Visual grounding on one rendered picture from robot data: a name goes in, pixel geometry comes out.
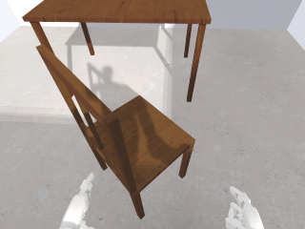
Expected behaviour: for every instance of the right robot hand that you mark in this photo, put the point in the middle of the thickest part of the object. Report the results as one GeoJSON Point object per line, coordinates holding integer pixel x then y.
{"type": "Point", "coordinates": [247, 217]}

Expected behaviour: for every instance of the chair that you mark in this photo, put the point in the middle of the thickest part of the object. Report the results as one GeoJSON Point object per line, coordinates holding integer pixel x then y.
{"type": "Point", "coordinates": [136, 140]}

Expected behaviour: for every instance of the table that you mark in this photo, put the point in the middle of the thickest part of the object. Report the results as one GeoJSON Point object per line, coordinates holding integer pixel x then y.
{"type": "Point", "coordinates": [125, 11]}

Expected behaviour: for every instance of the left robot hand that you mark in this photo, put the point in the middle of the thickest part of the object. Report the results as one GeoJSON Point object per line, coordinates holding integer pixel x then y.
{"type": "Point", "coordinates": [78, 206]}

